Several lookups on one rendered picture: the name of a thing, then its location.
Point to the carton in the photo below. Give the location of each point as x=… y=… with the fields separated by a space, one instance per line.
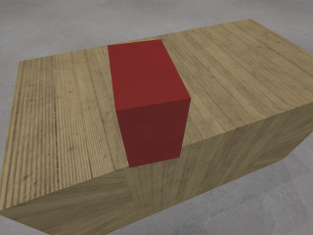
x=151 y=101

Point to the pedestal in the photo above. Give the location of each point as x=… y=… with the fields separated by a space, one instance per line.
x=65 y=170

